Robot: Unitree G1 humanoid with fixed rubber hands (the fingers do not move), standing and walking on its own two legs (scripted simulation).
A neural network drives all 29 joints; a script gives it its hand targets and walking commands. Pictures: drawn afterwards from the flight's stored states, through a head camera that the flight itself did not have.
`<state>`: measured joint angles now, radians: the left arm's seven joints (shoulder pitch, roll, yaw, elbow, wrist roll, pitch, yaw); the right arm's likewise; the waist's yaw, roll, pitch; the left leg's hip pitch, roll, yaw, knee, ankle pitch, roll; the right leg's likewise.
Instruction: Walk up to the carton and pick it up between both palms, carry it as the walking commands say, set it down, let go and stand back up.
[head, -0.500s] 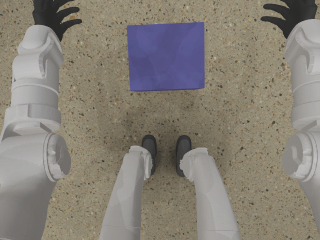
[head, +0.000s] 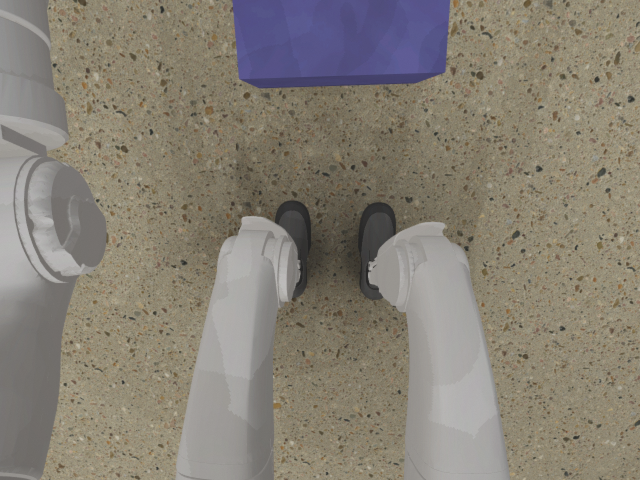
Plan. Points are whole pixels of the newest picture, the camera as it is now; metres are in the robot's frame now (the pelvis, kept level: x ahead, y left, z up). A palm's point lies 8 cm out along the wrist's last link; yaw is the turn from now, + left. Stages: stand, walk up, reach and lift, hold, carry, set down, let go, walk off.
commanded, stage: reach and lift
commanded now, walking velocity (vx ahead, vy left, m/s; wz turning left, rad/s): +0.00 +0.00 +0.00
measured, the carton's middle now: out of the picture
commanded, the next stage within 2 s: none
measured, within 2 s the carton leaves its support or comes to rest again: neither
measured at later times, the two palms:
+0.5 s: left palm out of the picture +0.59 +0.23 -0.26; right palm out of the picture +0.61 -0.22 -0.26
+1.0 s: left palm out of the picture +0.58 +0.22 -0.39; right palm out of the picture +0.60 -0.20 -0.39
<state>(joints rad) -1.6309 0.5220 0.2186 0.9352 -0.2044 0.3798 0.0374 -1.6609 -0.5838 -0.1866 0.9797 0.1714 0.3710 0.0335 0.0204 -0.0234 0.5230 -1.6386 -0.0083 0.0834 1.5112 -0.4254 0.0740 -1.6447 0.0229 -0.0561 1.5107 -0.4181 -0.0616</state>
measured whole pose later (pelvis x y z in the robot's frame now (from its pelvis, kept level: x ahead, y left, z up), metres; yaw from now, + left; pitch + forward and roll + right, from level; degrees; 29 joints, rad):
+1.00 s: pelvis +0.02 -0.01 -0.23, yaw +1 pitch +31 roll +0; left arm -1.56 0.49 0.13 1.11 -0.22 0.18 0.05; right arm -1.57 -0.50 -0.05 1.12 0.28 0.18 -0.06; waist 0.01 -0.02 0.52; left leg -2.22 0.04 0.11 2.34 -0.66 0.11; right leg -2.22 -0.04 -0.13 2.34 -0.66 -0.13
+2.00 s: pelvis +0.03 +0.00 -0.25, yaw +0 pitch +31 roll -1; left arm -1.56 0.42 0.05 1.16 -0.27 0.11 0.11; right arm -1.56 -0.43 -0.02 1.17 0.26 0.10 -0.08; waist 0.02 0.00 0.52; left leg -2.26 0.02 0.11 2.40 -0.68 0.12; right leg -2.26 -0.02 -0.12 2.40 -0.68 -0.10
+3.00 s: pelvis +0.02 +0.00 -0.22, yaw +1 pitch +30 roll +0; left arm -1.58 0.45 0.02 1.10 -0.32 0.20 0.14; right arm -1.56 -0.42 -0.05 1.05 0.24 0.21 -0.11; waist 0.02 -0.02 0.52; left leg -2.18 -0.03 0.09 2.32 -0.65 0.08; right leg -2.18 0.01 -0.09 2.32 -0.65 -0.08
